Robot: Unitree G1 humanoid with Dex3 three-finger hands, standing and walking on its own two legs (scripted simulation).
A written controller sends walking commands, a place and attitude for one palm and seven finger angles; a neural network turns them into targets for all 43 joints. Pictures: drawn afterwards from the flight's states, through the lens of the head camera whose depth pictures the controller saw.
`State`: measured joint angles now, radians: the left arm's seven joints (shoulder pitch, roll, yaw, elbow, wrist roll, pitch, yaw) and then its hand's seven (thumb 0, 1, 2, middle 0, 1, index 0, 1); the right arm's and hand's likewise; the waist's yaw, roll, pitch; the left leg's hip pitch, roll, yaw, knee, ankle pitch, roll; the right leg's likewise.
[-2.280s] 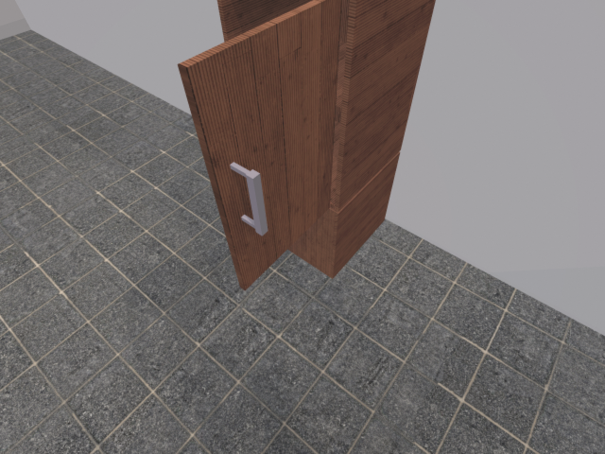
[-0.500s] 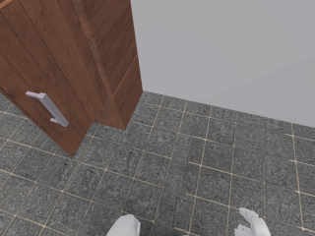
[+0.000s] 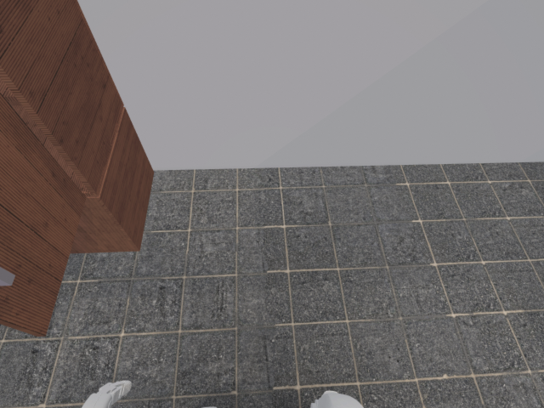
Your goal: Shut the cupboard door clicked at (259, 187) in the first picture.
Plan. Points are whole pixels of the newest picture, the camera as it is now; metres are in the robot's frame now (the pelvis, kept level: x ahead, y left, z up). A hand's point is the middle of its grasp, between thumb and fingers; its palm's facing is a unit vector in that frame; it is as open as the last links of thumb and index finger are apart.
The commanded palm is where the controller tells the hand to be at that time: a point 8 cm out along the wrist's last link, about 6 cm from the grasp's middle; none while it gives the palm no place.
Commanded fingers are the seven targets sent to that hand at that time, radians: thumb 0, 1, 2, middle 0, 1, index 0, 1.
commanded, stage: walk around to get in front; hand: left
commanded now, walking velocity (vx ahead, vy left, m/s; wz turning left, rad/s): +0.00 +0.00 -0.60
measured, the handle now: out of the picture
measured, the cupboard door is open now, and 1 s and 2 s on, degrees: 91 91 91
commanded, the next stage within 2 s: none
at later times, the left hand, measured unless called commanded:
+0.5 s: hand (181, 364) +0.19 +0.17 -0.18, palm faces -0.28 -0.94 -0.18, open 7.4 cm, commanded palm none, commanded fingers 0.00 0.90 0.90 -0.20 -0.30 -0.20 -0.30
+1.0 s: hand (236, 337) +0.23 +0.08 -0.17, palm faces -0.57 -0.79 -0.24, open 7.4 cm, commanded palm none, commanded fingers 0.00 0.90 0.90 -0.20 -0.30 -0.20 -0.30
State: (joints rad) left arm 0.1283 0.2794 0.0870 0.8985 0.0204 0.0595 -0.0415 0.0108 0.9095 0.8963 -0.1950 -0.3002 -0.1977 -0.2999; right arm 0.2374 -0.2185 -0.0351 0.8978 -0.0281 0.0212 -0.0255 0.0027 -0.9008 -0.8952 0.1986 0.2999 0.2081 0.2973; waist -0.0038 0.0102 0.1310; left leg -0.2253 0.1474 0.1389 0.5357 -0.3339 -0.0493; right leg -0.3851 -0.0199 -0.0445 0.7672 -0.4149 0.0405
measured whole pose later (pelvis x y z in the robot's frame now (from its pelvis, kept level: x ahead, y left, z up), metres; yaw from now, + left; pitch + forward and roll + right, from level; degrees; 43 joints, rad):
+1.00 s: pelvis +0.06 -0.04 +0.00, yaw -37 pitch +2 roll +0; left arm 0.19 0.22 0.06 0.91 0.02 0.03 0.00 0.01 0.90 0.90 -0.20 -0.30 -0.20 -0.30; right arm 0.14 -0.24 -0.06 0.90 0.00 0.05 -0.02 0.00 -0.91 -0.90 0.19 0.30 0.20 0.30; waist 0.00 -0.01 0.12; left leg -0.48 0.07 0.02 0.94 -0.42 -0.09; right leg -0.23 0.04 0.07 0.51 -0.32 -0.02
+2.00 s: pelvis +0.14 -0.14 +0.00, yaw -71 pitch +1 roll -1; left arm 0.26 0.24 0.08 0.98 0.03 0.04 -0.04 0.01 0.91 0.90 -0.20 -0.30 -0.20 -0.30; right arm 0.20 -0.19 -0.02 0.86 -0.03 -0.04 -0.01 0.00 -0.90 -0.90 0.20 0.30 0.21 0.30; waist 0.01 -0.06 0.03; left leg -0.28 0.05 0.12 0.58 -0.32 0.02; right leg -0.40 0.04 0.05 1.00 -0.46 -0.01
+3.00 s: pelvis +0.14 -0.56 -0.01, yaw -96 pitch -1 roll +0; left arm 0.43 0.16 0.04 1.15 0.01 -0.04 0.00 0.01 0.91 0.90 -0.20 -0.30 -0.20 -0.30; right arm 0.08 -0.16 -0.02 0.92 -0.03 -0.07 0.01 0.00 -0.91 -0.90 0.20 0.30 0.20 0.30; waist 0.05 -0.05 0.06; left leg -0.37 0.05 0.15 0.62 -0.23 0.04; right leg -0.24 0.04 0.01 1.08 -0.47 -0.05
